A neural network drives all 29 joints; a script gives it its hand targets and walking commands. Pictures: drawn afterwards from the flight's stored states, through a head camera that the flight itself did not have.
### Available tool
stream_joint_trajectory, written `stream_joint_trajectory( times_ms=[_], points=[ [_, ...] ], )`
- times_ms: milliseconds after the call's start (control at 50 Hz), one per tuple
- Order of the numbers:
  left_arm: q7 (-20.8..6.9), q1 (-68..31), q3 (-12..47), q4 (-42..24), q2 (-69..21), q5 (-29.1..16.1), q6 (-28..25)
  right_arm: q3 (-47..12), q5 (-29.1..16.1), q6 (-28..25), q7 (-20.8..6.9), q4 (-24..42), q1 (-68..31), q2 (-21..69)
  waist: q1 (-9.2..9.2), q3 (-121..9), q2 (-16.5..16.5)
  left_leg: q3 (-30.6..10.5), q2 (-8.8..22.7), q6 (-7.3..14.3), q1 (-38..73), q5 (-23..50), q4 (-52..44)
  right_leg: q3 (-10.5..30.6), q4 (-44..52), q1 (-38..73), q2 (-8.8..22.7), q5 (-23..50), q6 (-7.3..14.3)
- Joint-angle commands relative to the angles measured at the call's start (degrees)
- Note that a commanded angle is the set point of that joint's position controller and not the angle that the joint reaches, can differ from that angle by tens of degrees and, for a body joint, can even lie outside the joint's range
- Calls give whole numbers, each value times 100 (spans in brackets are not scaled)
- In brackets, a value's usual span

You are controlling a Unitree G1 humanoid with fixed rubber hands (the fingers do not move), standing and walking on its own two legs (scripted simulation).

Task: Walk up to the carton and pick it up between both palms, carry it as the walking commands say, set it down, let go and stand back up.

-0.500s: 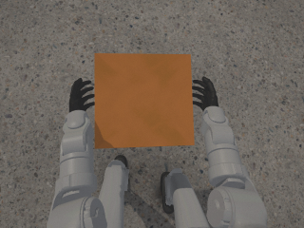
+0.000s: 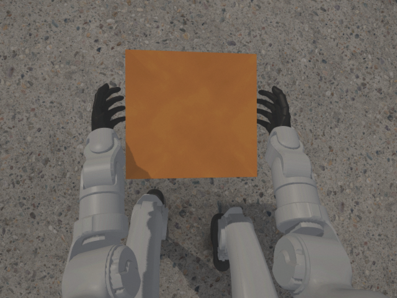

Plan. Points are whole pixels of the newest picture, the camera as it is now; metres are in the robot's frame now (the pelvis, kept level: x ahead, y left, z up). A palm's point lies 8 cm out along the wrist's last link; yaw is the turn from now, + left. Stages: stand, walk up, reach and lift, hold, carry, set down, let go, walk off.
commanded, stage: set down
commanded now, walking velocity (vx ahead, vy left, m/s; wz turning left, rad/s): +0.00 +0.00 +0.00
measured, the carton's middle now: (190, 119) +0.46 +0.05 -0.20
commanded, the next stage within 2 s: none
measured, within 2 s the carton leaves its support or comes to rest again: neither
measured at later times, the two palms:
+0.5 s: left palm (115, 127) +0.42 +0.22 -0.20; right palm (262, 125) +0.47 -0.12 -0.19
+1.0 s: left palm (121, 127) +0.44 +0.23 -0.29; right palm (249, 125) +0.48 -0.12 -0.28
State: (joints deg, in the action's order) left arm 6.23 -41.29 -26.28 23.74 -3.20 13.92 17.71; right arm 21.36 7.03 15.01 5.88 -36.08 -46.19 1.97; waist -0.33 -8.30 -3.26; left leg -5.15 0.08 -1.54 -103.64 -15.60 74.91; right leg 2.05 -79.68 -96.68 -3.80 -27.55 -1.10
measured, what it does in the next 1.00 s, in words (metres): lowers itself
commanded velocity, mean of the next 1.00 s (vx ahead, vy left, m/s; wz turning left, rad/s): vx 0.00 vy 0.00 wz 0.00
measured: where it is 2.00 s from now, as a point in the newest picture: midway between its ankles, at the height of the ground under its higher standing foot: (186, 239)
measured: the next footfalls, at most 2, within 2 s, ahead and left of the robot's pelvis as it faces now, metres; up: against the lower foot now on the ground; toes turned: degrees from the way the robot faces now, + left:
none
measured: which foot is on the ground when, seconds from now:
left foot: down 0.00-1.00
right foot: down 0.00-1.00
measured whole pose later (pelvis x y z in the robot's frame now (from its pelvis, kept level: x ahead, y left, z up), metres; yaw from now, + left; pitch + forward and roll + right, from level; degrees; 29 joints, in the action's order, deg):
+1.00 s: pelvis -0.03 +0.00 -0.12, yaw -2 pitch +49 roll -4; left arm 5.1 -60.4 -27.3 32.3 6.3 10.7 16.7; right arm 19.2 3.2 15.6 3.9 -41.3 -65.5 -5.9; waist -2.0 2.2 -3.8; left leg -5.3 0.1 -2.0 -129.2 -18.1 97.8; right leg 2.4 -103.9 -122.2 -6.0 -31.5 -2.5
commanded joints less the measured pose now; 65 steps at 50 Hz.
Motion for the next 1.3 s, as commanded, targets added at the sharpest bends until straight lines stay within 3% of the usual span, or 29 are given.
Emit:
stream_joint_trajectory(
  times_ms=[0, 100, 140, 240, 280, 320, 380, 400, 420, 460, 480, 500, 620, 640, 700, 760, 820, 880, 920, 960, 980, 1000, 1080, 1120, 1140, 1160, 1200, 1220, 1280],
  points=[
    [-2048, -3884, 3605, 667, -4383, -916, -177, -3311, -837, -231, -2350, -67, -3997, 4639, -765, -5835, 562, 853, -487, 10, 4029, 814, 464, -257, 413, 65, -551, 590, 129],
    [-1927, -4224, 3800, 560, -4321, -1076, -176, -3447, -989, -218, -2296, -52, -4352, 4555, -555, -6430, 597, 824, -518, 45, 4348, 925, 771, -368, 35, -311, -574, 455, 108],
    [-1931, -4555, 3600, 463, -4163, -1095, -191, -3384, -974, -203, -2247, -45, -4532, 4517, -786, -6133, 489, 871, -488, 38, 3862, 712, 764, -316, 12, -149, -541, 437, 103],
    [-1874, -4550, 3561, 633, -4150, -1045, -196, -3439, -1016, -202, -2222, -18, -4618, 4494, -730, -6234, 532, 912, -500, 44, 3785, 954, 1093, -338, -256, -539, -590, 550, 58],
    [-1866, -4587, 3340, 837, -3865, -974, -224, -3378, -978, -157, -2191, -321, -4740, 4384, -903, -5767, 503, 966, -482, 47, 3277, 676, 1211, -249, -226, -657, -542, 369, 20],
    [-1884, -4671, 3464, 978, -4111, -1044, -155, -3217, -920, -174, -2190, -380, -4692, 4183, -592, -5931, 620, 916, -491, -20, 3532, 629, 1161, -373, -322, -830, -531, 251, 47],
    [-1832, -4776, 3370, 935, -4203, -1130, -165, -3174, -934, -200, -2147, -321, -4769, 4095, -563, -5942, 664, 841, -468, -23, 3685, 676, 1269, -415, -549, -1174, -560, 198, 97],
    [-1813, -5005, 3412, 658, -3969, -1148, -240, -3335, -1057, -215, -2169, -155, -5070, 4241, -827, -6177, 613, 923, -486, -2, 3337, 812, 1451, -320, -549, -840, -552, 382, 61],
    [-1807, -5094, 3421, 622, -3847, -1251, -263, -3250, -991, -183, -2124, -322, -4830, 4229, -644, -6067, 529, 894, -487, -1, 3367, 746, 1385, -412, -613, -869, -574, 364, 80],
    [-1791, -5214, 3271, 713, -3701, -1242, -254, -3221, -1022, -154, -2109, -435, -4930, 4243, -774, -6000, 599, 892, -477, 30, 3268, 641, 1472, -344, -679, -1023, -554, 238, 103],
    [-1788, -5326, 3444, 667, -3859, -1365, -271, -3203, -946, -194, -2098, -125, -5108, 4088, -514, -6059, 556, 844, -496, -13, 3330, 632, 1480, -388, -777, -1056, -556, 340, 98],
    [-1769, -5165, 3293, 834, -3711, -1210, -281, -3315, -1023, -208, -2074, -259, -5214, 3899, -796, -6106, 559, 977, -485, -39, 2975, 751, 1687, -343, -775, -1103, -528, 320, 37],
    [-1731, -5487, 3300, 853, -3745, -1462, -276, -3414, -1114, -213, -1958, 28, -5446, 3705, -658, -6238, 483, 981, -489, -87, 3044, 746, 1913, -388, -1033, -928, -520, 373, 46],
    [-1753, -5541, 3200, 893, -3484, -1365, -278, -3442, -1158, -183, -1921, -10, -5528, 3741, -838, -6260, 518, 1029, -478, -61, 2874, 732, 1946, -368, -1051, -936, -495, 366, 2],
    [-1770, -5671, 3162, 930, -3366, -1451, -328, -3485, -1121, -172, -1886, -35, -5655, 3790, -810, -6343, 256, 964, -477, -18, 2742, 771, 2072, -408, -1238, -903, -509, 435, -22],
    [-1691, -5687, 3051, 880, -3261, -1362, -369, -3507, -1278, -194, -1891, -117, -5730, 3795, -1061, -6217, 451, 1068, -469, -23, 2687, 769, 2253, -367, -1357, -1128, -516, 348, -24],
    [-1684, -5850, 3109, 944, -3147, -1447, -393, -3481, -1257, -194, -1878, -218, -5787, 3715, -1020, -6010, 380, 1061, -470, -49, 2597, 781, 2295, -414, -1488, -1251, -526, 382, -46],
    [-1706, -5996, 3124, 1017, -3099, -1532, -381, -3123, -1093, -167, -1836, -582, -5542, 3547, -602, -5737, 434, 965, -438, -89, 2568, 498, 2340, -487, -1574, -1473, -494, 211, 0],
    [-1659, -6226, 3323, 546, -3077, -1693, -468, -3442, -1313, -297, -1732, 219, -6028, 3395, -838, -6510, 541, 973, -436, -118, 2765, 1075, 2553, -431, -1808, -1135, -512, 716, 15],
    [-1642, -6296, 3289, 752, -2914, -1843, -502, -3519, -1278, -296, -1677, -2, -6015, 3294, -664, -6522, 252, 916, -422, -68, 2792, 1121, 2724, -505, -1920, -1136, -467, 740, -48],
    [-1637, -6349, 3152, 852, -2860, -1705, -499, -3393, -1256, -275, -1655, -301, -5920, 3299, -896, -6031, 534, 1044, -426, -109, 2397, 938, 2731, -358, -1834, -1203, -470, 591, 5],
    [-1619, -6164, 3181, 1186, -2712, -1640, -503, -3285, -1185, -308, -1646, -338, -5897, 3286, -770, -5787, 471, 955, -410, -96, 2415, 768, 2667, -500, -1943, -1491, -497, 438, -32],
    [-1546, -6467, 3199, 955, -2502, -1720, -635, -3366, -1353, -359, -1607, -257, -6194, 3113, -900, -5892, 438, 883, -361, -81, 2545, 906, 2822, -453, -2187, -1522, -466, 483, -15],
    [-1528, -6273, 2951, 1348, -2484, -1592, -622, -3276, -1299, -342, -1598, -635, -6054, 3047, -932, -5574, 449, 960, -360, -91, 2367, 751, 2906, -441, -2175, -1575, -465, 333, -34],
    [-1528, -6342, 3050, 1269, -2564, -1685, -649, -3318, -1309, -408, -1545, -383, -6192, 2949, -771, -5759, 355, 906, -372, -92, 2415, 880, 3038, -490, -2243, -1517, -443, 476, -62],
    [-1554, -6314, 2924, 1435, -2567, -1694, -674, -3366, -1315, -429, -1502, -386, -6366, 2836, -928, -5529, 362, 949, -405, -83, 2162, 786, 3021, -404, -2213, -1402, -402, 383, -11],
    [-1537, -6480, 2931, 1569, -2413, -1732, -688, -3129, -1283, -438, -1529, -704, -6286, 2723, -771, -5320, 521, 901, -334, -64, 2206, 637, 3071, -460, -2318, -1773, -405, 196, 40],
    [-1554, -6458, 2837, 1601, -2397, -1746, -689, -3232, -1295, -415, -1500, -685, -6310, 2708, -795, -5290, 249, 922, -335, -78, 2070, 639, 3166, -452, -2335, -1597, -365, 240, -14],
    [-1585, -6248, 2614, 1991, -2278, -1671, -710, -3162, -1228, -495, -1437, -606, -6394, 2613, -867, -4876, 265, 933, -314, -68, 1649, 669, 3251, -414, -2400, -1570, -380, 364, -15]
  ],
)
